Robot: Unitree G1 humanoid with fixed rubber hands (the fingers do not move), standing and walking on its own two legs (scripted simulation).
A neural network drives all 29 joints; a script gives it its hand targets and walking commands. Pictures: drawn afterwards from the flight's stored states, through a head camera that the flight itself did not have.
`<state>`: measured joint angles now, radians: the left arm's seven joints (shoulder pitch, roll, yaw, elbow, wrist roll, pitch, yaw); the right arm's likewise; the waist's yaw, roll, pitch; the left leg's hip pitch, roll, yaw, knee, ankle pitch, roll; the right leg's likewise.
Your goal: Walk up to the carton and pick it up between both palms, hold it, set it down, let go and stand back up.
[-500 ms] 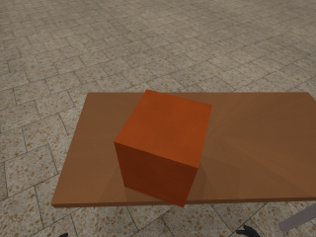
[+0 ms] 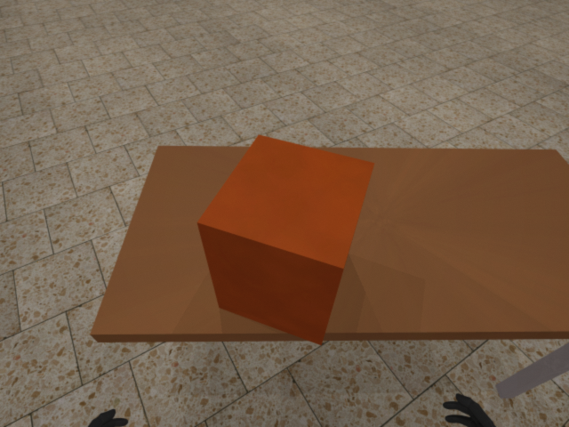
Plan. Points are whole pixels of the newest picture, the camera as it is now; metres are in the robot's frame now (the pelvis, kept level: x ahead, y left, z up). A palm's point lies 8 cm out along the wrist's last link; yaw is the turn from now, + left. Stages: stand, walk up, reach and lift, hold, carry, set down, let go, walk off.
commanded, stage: walk up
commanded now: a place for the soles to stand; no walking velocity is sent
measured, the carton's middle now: (290, 241) +0.42 -0.01 -0.01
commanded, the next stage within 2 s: reach and lift in 0.68 s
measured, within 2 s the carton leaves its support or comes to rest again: neither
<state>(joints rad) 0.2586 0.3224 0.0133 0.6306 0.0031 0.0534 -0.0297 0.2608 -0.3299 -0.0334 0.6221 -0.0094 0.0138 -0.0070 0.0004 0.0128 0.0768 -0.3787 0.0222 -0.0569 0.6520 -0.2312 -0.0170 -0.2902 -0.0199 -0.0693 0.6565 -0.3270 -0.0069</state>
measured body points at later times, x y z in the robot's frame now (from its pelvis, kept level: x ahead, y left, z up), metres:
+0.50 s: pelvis +0.00 -0.01 +0.00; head +0.02 +0.01 +0.45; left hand +0.10 +0.28 -0.11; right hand +0.13 -0.28 -0.09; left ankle +0.07 +0.14 -0.72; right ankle +0.02 -0.12 -0.72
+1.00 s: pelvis +0.03 +0.01 +0.01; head +0.03 +0.04 +0.46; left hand +0.23 +0.24 -0.08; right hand +0.18 -0.25 -0.06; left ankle +0.07 +0.14 -0.72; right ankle +0.02 -0.12 -0.72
